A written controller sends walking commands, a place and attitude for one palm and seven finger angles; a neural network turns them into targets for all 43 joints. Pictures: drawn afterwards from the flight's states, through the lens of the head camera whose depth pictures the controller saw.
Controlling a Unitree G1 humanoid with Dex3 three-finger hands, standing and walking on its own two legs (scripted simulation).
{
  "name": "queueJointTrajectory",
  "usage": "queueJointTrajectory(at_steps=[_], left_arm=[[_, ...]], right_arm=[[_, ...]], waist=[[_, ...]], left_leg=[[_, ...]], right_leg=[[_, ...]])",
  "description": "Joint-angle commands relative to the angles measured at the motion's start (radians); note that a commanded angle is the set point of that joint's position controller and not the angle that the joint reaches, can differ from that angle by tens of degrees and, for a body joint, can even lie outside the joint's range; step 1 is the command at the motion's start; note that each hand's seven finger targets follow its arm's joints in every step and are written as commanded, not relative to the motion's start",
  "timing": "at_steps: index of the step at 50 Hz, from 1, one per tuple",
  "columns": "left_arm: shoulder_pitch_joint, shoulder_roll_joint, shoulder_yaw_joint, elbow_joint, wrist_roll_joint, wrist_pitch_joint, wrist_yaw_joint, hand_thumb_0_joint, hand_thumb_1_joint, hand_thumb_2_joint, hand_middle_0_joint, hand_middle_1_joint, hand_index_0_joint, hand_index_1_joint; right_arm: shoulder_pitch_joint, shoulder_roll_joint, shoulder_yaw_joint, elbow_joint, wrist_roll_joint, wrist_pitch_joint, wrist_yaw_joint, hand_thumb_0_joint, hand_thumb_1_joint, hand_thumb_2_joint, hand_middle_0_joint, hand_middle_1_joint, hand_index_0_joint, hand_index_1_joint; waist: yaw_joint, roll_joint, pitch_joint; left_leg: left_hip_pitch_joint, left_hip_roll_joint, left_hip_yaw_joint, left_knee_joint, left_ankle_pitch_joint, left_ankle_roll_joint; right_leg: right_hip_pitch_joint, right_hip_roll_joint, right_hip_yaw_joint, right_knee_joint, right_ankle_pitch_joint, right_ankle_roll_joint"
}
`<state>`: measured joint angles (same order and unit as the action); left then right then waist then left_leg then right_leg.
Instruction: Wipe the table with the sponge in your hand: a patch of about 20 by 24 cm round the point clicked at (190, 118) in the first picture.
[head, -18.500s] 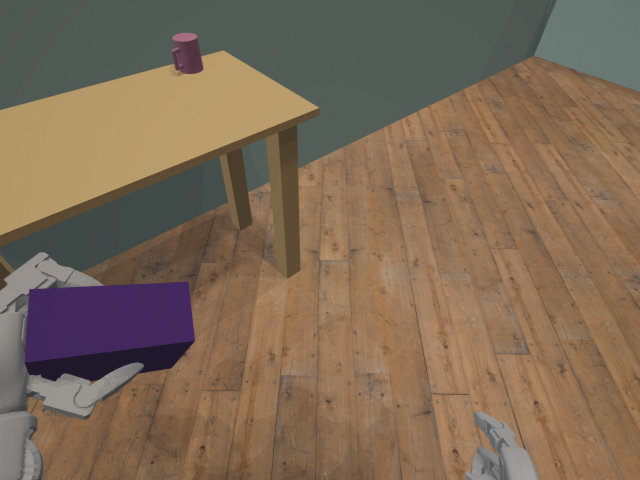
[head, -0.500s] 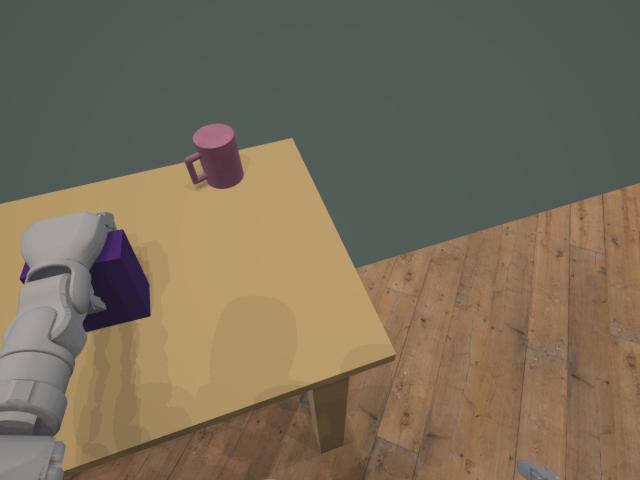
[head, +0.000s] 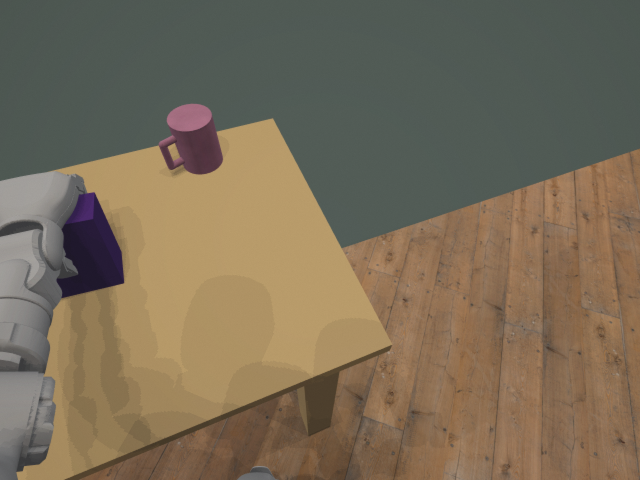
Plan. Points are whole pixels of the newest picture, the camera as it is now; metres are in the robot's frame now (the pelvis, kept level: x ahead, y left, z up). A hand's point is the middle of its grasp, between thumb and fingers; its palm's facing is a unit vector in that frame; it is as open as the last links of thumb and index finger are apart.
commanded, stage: slide across to the middle lane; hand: left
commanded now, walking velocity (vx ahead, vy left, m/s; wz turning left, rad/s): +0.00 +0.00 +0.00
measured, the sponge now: (70, 259) +0.39 +0.36 +0.01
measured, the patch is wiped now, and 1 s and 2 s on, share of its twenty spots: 0.25 0.40 0.65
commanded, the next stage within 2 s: wipe back along the middle lane in 0.54 s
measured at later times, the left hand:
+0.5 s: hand (100, 221) +0.42 +0.31 +0.07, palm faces -0.09 -0.01 -1.00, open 10.0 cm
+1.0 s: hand (129, 233) +0.40 +0.27 +0.06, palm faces -0.04 -0.02 -1.00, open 10.0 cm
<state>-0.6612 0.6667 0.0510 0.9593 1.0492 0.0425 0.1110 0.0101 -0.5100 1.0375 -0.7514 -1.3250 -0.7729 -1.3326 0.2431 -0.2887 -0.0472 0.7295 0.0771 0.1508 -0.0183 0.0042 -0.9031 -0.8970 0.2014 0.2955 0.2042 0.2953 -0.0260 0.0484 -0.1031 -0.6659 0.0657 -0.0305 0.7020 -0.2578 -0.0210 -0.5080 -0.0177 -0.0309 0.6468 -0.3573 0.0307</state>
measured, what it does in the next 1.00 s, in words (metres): stands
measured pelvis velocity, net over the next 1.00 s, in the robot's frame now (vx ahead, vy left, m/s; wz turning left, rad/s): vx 0.03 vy -0.01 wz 0.02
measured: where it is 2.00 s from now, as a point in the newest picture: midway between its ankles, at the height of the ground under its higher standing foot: outside the picture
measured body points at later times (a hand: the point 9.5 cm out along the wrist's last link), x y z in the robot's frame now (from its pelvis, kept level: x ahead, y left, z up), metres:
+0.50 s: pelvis +0.02 +0.01 +0.01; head +0.06 +0.00 +0.46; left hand +0.42 +0.30 +0.12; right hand +0.16 -0.25 -0.12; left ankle +0.04 +0.13 -0.72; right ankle -0.03 -0.15 -0.72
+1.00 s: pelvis +0.03 -0.01 +0.01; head +0.06 -0.04 +0.46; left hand +0.40 +0.26 +0.12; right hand +0.17 -0.27 -0.12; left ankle +0.04 +0.13 -0.72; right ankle -0.03 -0.15 -0.72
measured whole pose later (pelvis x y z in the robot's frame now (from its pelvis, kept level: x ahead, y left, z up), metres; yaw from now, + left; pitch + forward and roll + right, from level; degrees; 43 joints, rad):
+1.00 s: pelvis +0.03 -0.01 +0.01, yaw +1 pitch +8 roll -1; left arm -0.44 0.41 -0.11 0.63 0.98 0.32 0.18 0.00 -0.50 1.04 -0.74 -1.33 -0.76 -1.34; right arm 0.16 -0.29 -0.04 0.72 0.09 0.19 0.01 0.01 -0.91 -0.90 0.20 0.30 0.20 0.29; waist 0.00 0.07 -0.10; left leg -0.46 0.05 -0.03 0.59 -0.26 -0.03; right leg -0.31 -0.03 -0.04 0.55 -0.37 0.02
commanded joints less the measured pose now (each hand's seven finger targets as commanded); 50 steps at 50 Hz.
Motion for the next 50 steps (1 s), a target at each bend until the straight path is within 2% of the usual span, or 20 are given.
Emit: queueJointTrajectory(at_steps=[1, 4, 6, 7, 9, 10, 11, 13, 14, 22, 25, 28, 31, 35, 36, 40, 44, 45, 46, 50], left_arm=[[-0.286, 0.189, 0.018, -0.176, -0.018, -0.005, 0.025, 0.000, 0.100, 1.300, -1.200, -1.600, -1.200, -1.600], [-0.280, 0.158, 0.001, -0.199, -0.043, 0.010, 0.034, 0.000, 0.100, 1.300, -1.200, -1.600, -1.200, -1.600], [-0.273, 0.136, -0.009, -0.266, -0.050, 0.018, 0.040, 0.000, 0.100, 1.300, -1.200, -1.600, -1.200, -1.600], [-0.262, 0.111, -0.026, -0.283, -0.051, 0.030, 0.045, 0.000, 0.100, 1.300, -1.200, -1.600, -1.200, -1.600], [-0.264, 0.114, -0.026, -0.263, -0.052, 0.062, 0.048, 0.000, 0.100, 1.300, -1.200, -1.600, -1.200, -1.600], [-0.283, 0.145, 0.007, -0.253, -0.051, 0.070, 0.053, 0.000, 0.100, 1.300, -1.200, -1.600, -1.200, -1.600], [-0.295, 0.101, -0.041, -0.260, -0.048, 0.080, 0.051, 0.000, 0.100, 1.300, -1.200, -1.600, -1.200, -1.600], [-0.305, 0.092, -0.045, -0.243, -0.042, 0.100, 0.053, 0.000, 0.100, 1.300, -1.200, -1.600, -1.200, -1.600], [-0.312, 0.101, -0.043, -0.238, -0.034, 0.107, 0.053, 0.000, 0.100, 1.300, -1.200, -1.600, -1.200, -1.600], [-0.308, -0.014, -0.108, -0.289, -0.041, 0.134, 0.055, 0.000, 0.100, 1.300, -1.200, -1.600, -1.200, -1.600], [-0.363, -0.027, -0.113, -0.275, -0.040, 0.154, 0.064, 0.000, 0.100, 1.300, -1.200, -1.600, -1.200, -1.600], [-0.371, -0.001, -0.100, -0.242, -0.029, 0.174, 0.070, 0.000, 0.100, 1.300, -1.200, -1.600, -1.200, -1.600], [-0.399, -0.064, -0.152, -0.262, -0.023, 0.180, 0.066, 0.000, 0.100, 1.300, -1.200, -1.600, -1.200, -1.600], [-0.250, -0.038, -0.093, -0.255, -0.040, 0.194, 0.062, 0.000, 0.100, 1.300, -1.200, -1.600, -1.200, -1.600], [-0.242, -0.067, -0.125, -0.286, -0.039, 0.196, 0.057, 0.000, 0.100, 1.300, -1.200, -1.600, -1.200, -1.600], [-0.082, -0.058, -0.084, -0.354, -0.055, 0.223, 0.058, 0.000, 0.100, 1.300, -1.200, -1.600, -1.200, -1.600], [-0.003, -0.078, -0.105, -0.398, -0.057, 0.261, 0.056, 0.000, 0.100, 1.300, -1.200, -1.600, -1.200, -1.600], [-0.007, -0.109, -0.125, -0.408, -0.069, 0.267, 0.053, 0.000, 0.100, 1.300, -1.200, -1.600, -1.200, -1.600], [0.002, -0.088, -0.114, -0.413, -0.068, 0.276, 0.052, 0.000, 0.100, 1.300, -1.200, -1.600, -1.200, -1.600], [0.049, -0.100, -0.120, -0.434, -0.074, 0.293, 0.041, 0.000, 0.100, 1.300, -1.200, -1.600, -1.200, -1.600]], right_arm=[[-0.001, -0.158, -0.059, -0.086, -0.006, -0.027, -0.012, 0.000, -0.900, -0.900, 0.200, 0.300, 0.200, 0.300], [-0.021, -0.152, -0.058, -0.082, 0.000, -0.027, -0.012, 0.000, -0.900, -0.900, 0.200, 0.300, 0.200, 0.300], [-0.033, -0.148, -0.061, -0.087, -0.001, -0.033, -0.011, 0.000, -0.900, -0.900, 0.200, 0.300, 0.200, 0.300], [-0.041, -0.143, -0.059, -0.089, 0.002, -0.034, -0.009, 0.000, -0.900, -0.900, 0.200, 0.300, 0.200, 0.300], [-0.055, -0.145, -0.053, -0.082, 0.005, -0.032, -0.008, 0.000, -0.900, -0.900, 0.200, 0.300, 0.200, 0.300], [-0.060, -0.151, -0.052, -0.072, 0.005, -0.032, -0.009, 0.000, -0.900, -0.900, 0.200, 0.300, 0.200, 0.300], [-0.060, -0.146, -0.048, -0.083, 0.004, -0.034, -0.008, 0.000, -0.900, -0.900, 0.200, 0.300, 0.200, 0.300], [-0.068, -0.143, -0.047, -0.078, 0.004, -0.038, -0.006, 0.000, -0.900, -0.900, 0.200, 0.300, 0.200, 0.300], [-0.071, -0.144, -0.044, -0.079, 0.003, -0.037, -0.007, 0.000, -0.900, -0.900, 0.200, 0.300, 0.200, 0.300], [-0.100, -0.126, -0.042, -0.100, -0.002, -0.033, 0.003, 0.000, -0.900, -0.900, 0.200, 0.300, 0.200, 0.300], [-0.108, -0.126, -0.040, -0.093, -0.001, -0.031, 0.001, 0.000, -0.900, -0.900, 0.200, 0.300, 0.200, 0.300], [-0.109, -0.128, -0.035, -0.090, -0.005, -0.027, -0.001, 0.000, -0.900, -0.900, 0.200, 0.300, 0.200, 0.300], [-0.109, -0.123, -0.037, -0.093, -0.007, -0.025, 0.002, 0.000, -0.900, -0.900, 0.200, 0.300, 0.200, 0.300], [-0.117, -0.127, -0.041, -0.100, -0.008, -0.013, 0.008, 0.000, -0.900, -0.900, 0.200, 0.300, 0.200, 0.300], [-0.125, -0.126, -0.038, -0.111, -0.009, -0.010, 0.010, 0.000, -0.900, -0.900, 0.200, 0.300, 0.200, 0.300], [-0.153, -0.128, -0.041, -0.132, -0.004, -0.001, 0.022, 0.000, -0.900, -0.900, 0.200, 0.300, 0.200, 0.300], [-0.182, -0.128, -0.037, -0.146, 0.003, 0.000, 0.022, 0.000, -0.900, -0.900, 0.200, 0.300, 0.200, 0.300], [-0.192, -0.125, -0.034, -0.148, 0.008, -0.001, 0.023, 0.000, -0.900, -0.900, 0.200, 0.300, 0.200, 0.300], [-0.191, -0.130, -0.033, -0.147, 0.006, 0.000, 0.021, 0.000, -0.900, -0.900, 0.200, 0.300, 0.200, 0.300], [-0.211, -0.127, -0.029, -0.154, 0.010, -0.003, 0.019, 0.000, -0.900, -0.900, 0.200, 0.300, 0.200, 0.300]], waist=[[-0.018, 0.016, -0.314], [-0.018, 0.003, -0.292], [-0.005, 0.053, -0.325], [-0.009, 0.046, -0.324], [-0.012, 0.025, -0.276], [-0.009, 0.024, -0.265], [-0.011, 0.038, -0.264], [-0.013, 0.014, -0.249], [-0.011, 0.008, -0.263], [-0.011, 0.017, -0.291], [-0.021, -0.015, -0.273], [-0.011, -0.017, -0.285], [-0.021, 0.002, -0.300], [0.011, -0.030, -0.337], [0.009, -0.030, -0.334], [0.034, -0.064, -0.321], [0.036, -0.081, -0.257], [0.029, -0.079, -0.237], [0.036, -0.065, -0.223], [0.039, -0.083, -0.218]], left_leg=[[0.365, -0.051, 0.027, -0.061, 0.184, 0.075], [0.376, -0.049, 0.027, -0.080, 0.181, 0.074], [0.429, -0.050, 0.017, -0.088, 0.224, 0.073], [0.440, -0.048, 0.018, -0.094, 0.233, 0.073], [0.422, -0.051, 0.022, -0.107, 0.212, 0.072], [0.423, -0.048, 0.012, -0.117, 0.209, 0.070], [0.426, -0.054, 0.011, -0.121, 0.205, 0.071], [0.427, -0.053, 0.015, -0.127, 0.192, 0.072], [0.428, -0.054, 0.014, -0.128, 0.202, 0.070], [0.478, -0.051, 0.014, -0.118, 0.283, 0.065], [0.466, -0.053, 0.011, -0.124, 0.265, 0.065], [0.459, -0.059, 0.021, -0.120, 0.271, 0.065], [0.477, -0.060, 0.019, -0.108, 0.299, 0.065], [0.459, -0.064, 0.031, -0.102, 0.348, 0.064], [0.461, -0.065, 0.034, -0.097, 0.364, 0.067], [0.444, -0.069, 0.045, -0.101, 0.397, 0.070], [0.424, -0.074, 0.055, -0.115, 0.356, 0.071], [0.425, -0.075, 0.054, -0.124, 0.343, 0.071], [0.424, -0.075, 0.051, -0.126, 0.327, 0.071], [0.425, -0.079, 0.054, -0.136, 0.307, 0.069]], right_leg=[[0.005, 0.059, -0.032, -0.115, 0.231, -0.080], [0.020, 0.056, -0.036, -0.131, 0.228, -0.077], [0.033, 0.058, -0.040, -0.129, 0.242, -0.084], [0.039, 0.057, -0.043, -0.134, 0.248, -0.083], [0.045, 0.055, -0.042, -0.150, 0.243, -0.080], [0.044, 0.055, -0.043, -0.149, 0.234, -0.083], [0.041, 0.056, -0.050, -0.146, 0.228, -0.084], [0.048, 0.052, -0.046, -0.159, 0.223, -0.081], [0.056, 0.051, -0.046, -0.155, 0.233, -0.082], [0.074, 0.048, -0.051, -0.150, 0.302, -0.085], [0.075, 0.048, -0.052, -0.153, 0.297, -0.083], [0.095, 0.044, -0.048, -0.151, 0.321, -0.083], [0.087, 0.047, -0.051, -0.143, 0.345, -0.086], [0.171, 0.042, -0.047, -0.137, 0.441, -0.085], [0.171, 0.042, -0.049, -0.133, 0.465, -0.083], [0.237, 0.039, -0.050, -0.133, 0.542, -0.079], [0.234, 0.037, -0.052, -0.145, 0.523, -0.072], [0.231, 0.037, -0.054, -0.149, 0.506, -0.072], [0.222, 0.038, -0.055, -0.151, 0.481, -0.075], [0.243, 0.035, -0.050, -0.155, 0.472, -0.074]])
